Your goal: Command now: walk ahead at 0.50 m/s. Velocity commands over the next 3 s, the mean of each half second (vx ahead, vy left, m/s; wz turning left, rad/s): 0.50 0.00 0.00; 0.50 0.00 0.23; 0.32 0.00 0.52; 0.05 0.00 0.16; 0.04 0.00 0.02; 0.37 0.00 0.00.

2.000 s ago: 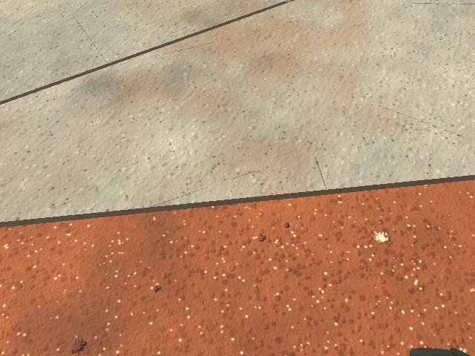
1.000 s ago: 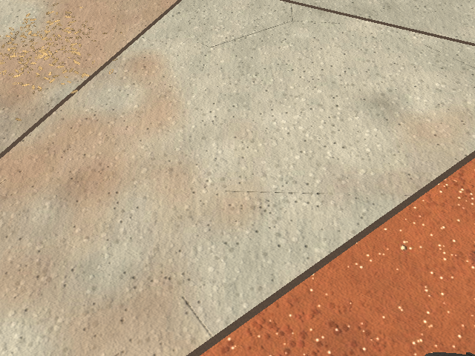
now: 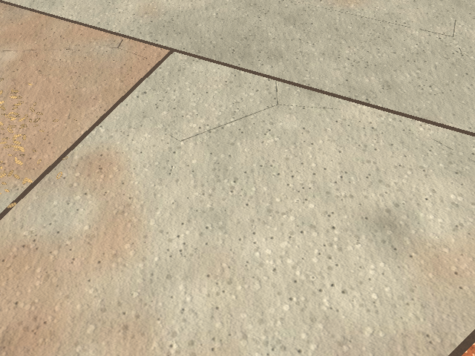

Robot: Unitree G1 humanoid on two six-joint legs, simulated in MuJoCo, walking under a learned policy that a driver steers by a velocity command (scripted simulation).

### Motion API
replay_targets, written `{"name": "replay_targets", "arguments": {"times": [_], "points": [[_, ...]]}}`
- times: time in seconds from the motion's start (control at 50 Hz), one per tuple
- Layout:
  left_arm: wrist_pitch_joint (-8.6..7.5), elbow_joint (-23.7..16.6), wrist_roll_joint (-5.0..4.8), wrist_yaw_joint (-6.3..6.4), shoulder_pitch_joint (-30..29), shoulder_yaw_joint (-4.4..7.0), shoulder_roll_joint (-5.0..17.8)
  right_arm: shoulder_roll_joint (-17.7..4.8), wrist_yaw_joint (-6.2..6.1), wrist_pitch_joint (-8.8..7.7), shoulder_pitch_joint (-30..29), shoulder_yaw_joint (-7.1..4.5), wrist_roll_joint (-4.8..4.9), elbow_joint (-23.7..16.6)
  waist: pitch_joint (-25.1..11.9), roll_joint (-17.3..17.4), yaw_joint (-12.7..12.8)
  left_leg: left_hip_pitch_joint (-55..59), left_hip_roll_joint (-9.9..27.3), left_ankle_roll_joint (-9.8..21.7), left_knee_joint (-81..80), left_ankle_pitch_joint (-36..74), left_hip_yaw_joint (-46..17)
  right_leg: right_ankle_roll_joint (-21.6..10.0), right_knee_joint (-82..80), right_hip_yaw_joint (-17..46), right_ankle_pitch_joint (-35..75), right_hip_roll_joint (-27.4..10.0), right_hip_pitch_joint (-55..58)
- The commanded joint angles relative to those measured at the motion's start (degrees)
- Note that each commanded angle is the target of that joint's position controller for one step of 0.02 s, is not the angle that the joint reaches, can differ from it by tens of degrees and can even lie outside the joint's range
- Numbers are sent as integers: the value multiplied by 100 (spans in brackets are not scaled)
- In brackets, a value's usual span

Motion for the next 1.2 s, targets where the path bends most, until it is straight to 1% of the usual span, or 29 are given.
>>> {"name": "replay_targets", "arguments": {"times": [0.02,0.08,0.14,0.18,0.22,0.24,0.26,0.28,0.3,0.32,0.34,0.36,0.44,0.56,0.66,0.7,0.72,0.74,0.76,0.78,0.8,0.82,0.86,0.88,0.92,0.98,1.06,1.14,1.2], "points": [[-75,-285,-47,75,-190,213,967,-153,45,-94,-412,-5,9,-383,200,-594,-43,225,-84,-22,-966,891,116,-795,-743,680,1124,-1377,-246],[-7,-66,-90,91,164,232,1047,-148,127,-137,-925,20,57,-556,327,-571,160,216,-211,32,-1526,969,179,-784,-620,695,1014,-1543,189],[95,99,-116,123,302,259,1089,-227,225,-183,-1170,11,74,-716,382,-626,146,91,-284,218,-1873,488,138,-703,-286,797,1352,-1814,809],[154,149,-121,150,235,287,1152,-348,259,-206,-968,-29,66,-692,238,-724,-29,491,-407,374,-2015,62,231,-590,50,811,2031,-1888,1053],[215,134,-108,172,48,263,1124,-679,211,-217,190,-217,36,-351,-484,-699,-661,2219,-742,644,-2218,53,550,-366,1391,492,3587,-1521,848],[209,24,-16,188,76,157,901,-1045,150,-203,1203,-344,-14,-123,-1304,-336,-1034,3958,-58,963,-1929,340,-161,-170,2894,261,2655,-1224,-140],[85,-65,5,125,775,-45,242,-1563,131,-155,1682,-474,-39,-6,-2067,1078,-796,6136,1317,1905,-2303,-756,-2817,281,5127,81,-301,-189,-2603],[-45,30,-63,91,525,22,577,-1032,132,-132,1731,-327,42,-6,-2248,1032,-972,6235,1473,1946,-3016,-1419,-3862,260,5913,878,-2277,-148,-3357],[-130,-147,-225,49,28,133,968,-828,118,-132,1305,-243,48,-62,-1348,698,-933,5546,1311,1689,-3147,-1599,-3094,173,6163,912,-1991,-474,-3834],[-159,-246,-245,59,-347,117,937,-707,104,-125,909,-204,19,-148,-825,272,-783,4724,1094,1543,-3265,-1287,-2402,139,5943,716,-1486,-784,-3768],[-146,-282,-153,79,-541,129,878,-550,123,-136,601,-161,-26,-166,-382,36,-619,3938,884,1487,-3481,-827,-1921,164,5537,638,-1125,-969,-3587],[-84,-248,-103,95,-442,159,832,-401,129,-173,422,-113,-80,-188,-286,178,-407,3461,714,1414,-3646,-457,-1584,175,5253,694,-860,-1139,-3201],[115,-240,-36,137,-443,105,518,-560,114,-266,434,-166,-31,-46,-51,132,-207,2839,571,1543,-4135,290,-875,399,4487,594,-305,-1236,-3018],[36,-518,-40,49,-1605,21,336,-763,-8,-191,888,-215,39,225,204,25,-568,2999,285,1265,-4259,403,-97,489,2367,344,1441,-1008,-2896],[-35,-792,-91,-85,-2267,28,455,-830,-38,-59,1329,-253,123,521,389,43,-707,3754,649,1176,-3866,362,-324,328,1594,436,1171,-856,-2897],[-87,-761,-83,-113,-2054,84,615,-912,-68,1,1265,-291,136,542,285,134,-511,3941,752,1086,-3530,663,-521,227,1400,431,765,-757,-2497],[-113,-664,-76,-103,-1683,145,724,-952,-77,30,1146,-302,141,525,102,173,-265,3901,676,1006,-3135,1202,-503,149,1263,316,634,-637,-1924],[-128,-418,-55,-59,-896,280,964,-824,-79,48,1114,-252,116,506,-396,76,98,3661,359,855,-2250,1708,-317,8,1188,220,622,-550,-776],[-129,-230,36,0,118,409,1362,-481,-76,42,1130,-118,7,370,-1282,-397,476,2700,-32,631,-612,745,-34,-317,1442,1010,717,-1379,913],[-59,-93,52,10,507,527,1836,205,-51,-60,1879,73,34,283,-2055,-1968,186,454,-989,228,1420,-2266,294,-1132,934,3457,-438,-2740,2867],[-53,-134,13,8,523,373,1246,-336,-47,-136,1657,-50,154,383,-2026,-1646,387,-124,-817,244,2252,-2994,-467,-1099,416,4099,-1272,-2726,2671],[-71,-186,2,28,115,280,966,-699,-43,-168,1182,-167,273,229,-1201,-1320,353,-490,-554,316,2471,-2553,-480,-839,296,3280,-1297,-2573,2011],[-102,-229,27,30,-609,183,627,-614,-94,-125,780,-203,192,156,-424,-884,57,-205,-131,303,2071,-1701,-339,-640,-49,2127,-458,-2187,700],[-138,-215,72,31,-792,154,522,-525,-92,-52,885,-231,176,177,-296,-1015,-128,133,17,295,1894,-1443,-391,-573,-228,1702,-134,-2055,279],[-192,-152,78,34,-933,172,500,-282,-75,94,971,-219,192,173,-130,-935,-278,373,87,255,1719,-1248,-347,-610,-515,1156,306,-1983,-119],[-226,-23,94,91,-893,246,684,-181,-72,218,694,-223,143,-5,106,-684,-326,24,123,162,1237,-690,-391,-674,-719,532,846,-1996,-180],[-162,74,83,173,-807,293,839,-89,54,177,155,-186,113,-194,262,-597,-183,61,51,140,-33,382,-111,-554,-804,-272,1139,-1822,-21],[-47,212,-2,212,-451,356,1007,-11,192,164,-621,-118,99,-518,508,-469,107,4,-41,255,-879,509,283,-500,-716,-675,1307,-1968,515],[129,224,-87,254,-529,406,1161,-138,286,177,-708,-177,37,-728,468,-615,-35,321,-350,417,-1253,1,649,-314,80,-962,3401,-2019,925]]}}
